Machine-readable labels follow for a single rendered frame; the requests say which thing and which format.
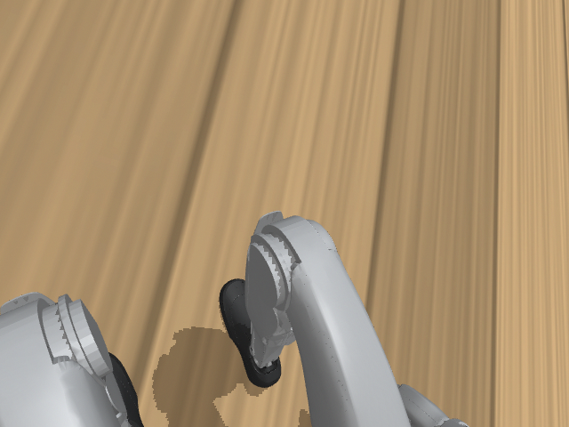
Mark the right robot foot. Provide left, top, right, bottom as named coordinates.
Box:
left=220, top=278, right=281, bottom=388

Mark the left robot foot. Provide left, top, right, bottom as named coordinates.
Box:
left=109, top=352, right=144, bottom=427

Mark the right robot hand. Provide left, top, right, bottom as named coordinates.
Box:
left=397, top=384, right=450, bottom=427

